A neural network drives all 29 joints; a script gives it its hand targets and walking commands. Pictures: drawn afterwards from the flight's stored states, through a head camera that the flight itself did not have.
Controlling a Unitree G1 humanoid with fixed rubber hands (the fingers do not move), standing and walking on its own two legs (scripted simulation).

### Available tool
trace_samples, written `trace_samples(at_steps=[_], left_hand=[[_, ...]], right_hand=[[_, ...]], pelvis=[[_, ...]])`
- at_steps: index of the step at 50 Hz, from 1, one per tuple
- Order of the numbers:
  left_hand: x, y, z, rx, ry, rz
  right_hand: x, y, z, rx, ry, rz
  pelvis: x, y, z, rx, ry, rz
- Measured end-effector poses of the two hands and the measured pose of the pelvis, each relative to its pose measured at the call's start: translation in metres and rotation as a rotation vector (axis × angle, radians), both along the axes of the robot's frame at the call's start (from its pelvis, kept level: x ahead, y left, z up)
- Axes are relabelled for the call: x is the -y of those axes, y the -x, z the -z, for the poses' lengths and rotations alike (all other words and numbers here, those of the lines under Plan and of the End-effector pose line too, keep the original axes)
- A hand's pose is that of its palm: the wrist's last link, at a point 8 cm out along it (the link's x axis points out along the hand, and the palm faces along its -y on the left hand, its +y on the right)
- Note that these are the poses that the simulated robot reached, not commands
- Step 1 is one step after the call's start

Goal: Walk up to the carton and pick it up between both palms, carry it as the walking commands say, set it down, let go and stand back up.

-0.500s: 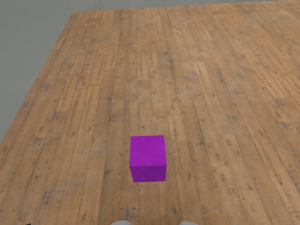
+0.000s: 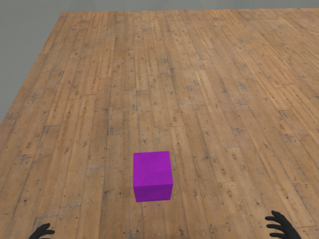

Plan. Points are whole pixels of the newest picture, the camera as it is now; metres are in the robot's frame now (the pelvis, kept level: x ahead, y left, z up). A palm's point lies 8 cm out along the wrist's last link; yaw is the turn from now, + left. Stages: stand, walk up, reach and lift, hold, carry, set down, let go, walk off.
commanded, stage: walk up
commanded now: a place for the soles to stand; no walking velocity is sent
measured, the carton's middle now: (152, 177) +0.55 +0.05 -0.64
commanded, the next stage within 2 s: reach and lift in 1.96 s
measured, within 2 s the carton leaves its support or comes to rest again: neither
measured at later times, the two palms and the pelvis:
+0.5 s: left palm out of the picture +0.08 +0.37 -0.08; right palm (288, 229) +0.18 -0.32 -0.09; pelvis +0.06 +0.01 +0.00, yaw +2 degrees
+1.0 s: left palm (44, 198) +0.23 +0.33 -0.09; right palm (270, 204) +0.24 -0.30 -0.09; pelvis +0.11 +0.01 +0.01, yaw +1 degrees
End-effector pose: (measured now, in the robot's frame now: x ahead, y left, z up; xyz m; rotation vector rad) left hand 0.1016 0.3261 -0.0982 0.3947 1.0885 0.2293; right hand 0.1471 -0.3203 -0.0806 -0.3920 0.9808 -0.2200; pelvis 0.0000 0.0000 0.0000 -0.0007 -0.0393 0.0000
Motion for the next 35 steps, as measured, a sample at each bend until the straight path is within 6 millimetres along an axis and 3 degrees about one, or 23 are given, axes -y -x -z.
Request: trace_samples(at_steps=[7, 15, 19, 23, 27, 35], left_hand=[[0.003, 0.001, -0.011, -0.013, -0.005, 0.008], [-0.006, -0.001, -0.023, 0.008, -0.059, 0.024], [-0.02, 0.014, -0.028, -0.023, -0.083, -0.025], [-0.038, 0.022, -0.025, -0.067, -0.091, -0.059], [-0.05, 0.005, -0.006, -0.074, -0.074, -0.062], [-0.028, -0.043, 0.009, -0.061, -0.004, -0.022]], right_hand=[[0.004, 0.009, 0.002, -0.021, -0.033, 0.02], [0.034, 0.027, 0.012, -0.074, -0.017, 0.037], [0.032, 0.012, 0.008, -0.085, -0.003, 0.014], [0.014, -0.017, 0.003, -0.078, 0.005, -0.027], [-0.004, -0.041, 0.007, -0.046, 0.036, -0.043], [-0.018, -0.053, 0.004, -0.05, 0.023, -0.017]], pelvis=[[0.003, -0.001, -0.007, 0.004, -0.008, 0.006], [0.013, -0.022, 0.0, -0.006, -0.006, -0.01], [0.008, -0.035, -0.002, -0.007, 0.003, -0.024], [-0.004, -0.049, -0.002, -0.002, -0.003, -0.032], [-0.02, -0.063, 0.009, 0.002, -0.001, -0.025], [-0.022, -0.085, 0.006, 0.007, 0.013, -0.013]])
